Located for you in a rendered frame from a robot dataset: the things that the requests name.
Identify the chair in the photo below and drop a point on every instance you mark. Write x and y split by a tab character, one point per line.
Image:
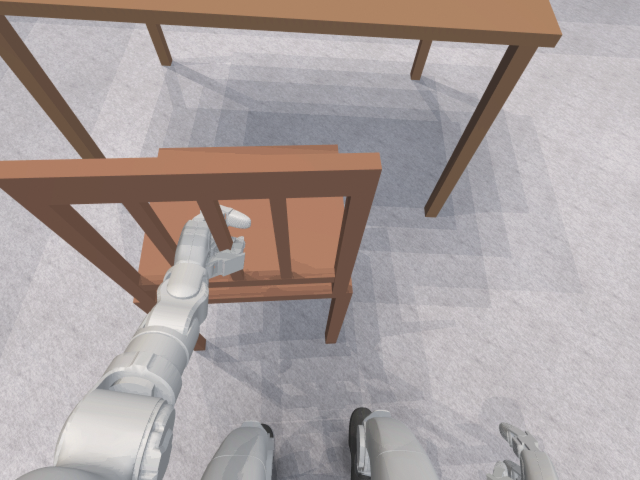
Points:
302	242

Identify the robot left hand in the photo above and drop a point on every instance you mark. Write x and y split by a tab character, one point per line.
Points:
196	245

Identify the table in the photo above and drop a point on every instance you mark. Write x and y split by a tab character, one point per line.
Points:
524	25

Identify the robot right hand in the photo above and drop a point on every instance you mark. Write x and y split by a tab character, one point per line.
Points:
534	464

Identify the robot right foot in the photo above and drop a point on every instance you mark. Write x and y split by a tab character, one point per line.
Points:
356	419

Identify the robot left forearm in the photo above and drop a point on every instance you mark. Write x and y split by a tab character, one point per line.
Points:
160	349

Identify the robot left shin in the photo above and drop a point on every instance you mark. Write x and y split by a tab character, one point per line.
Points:
252	423

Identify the left robot upper arm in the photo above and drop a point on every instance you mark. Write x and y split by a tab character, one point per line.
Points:
114	436

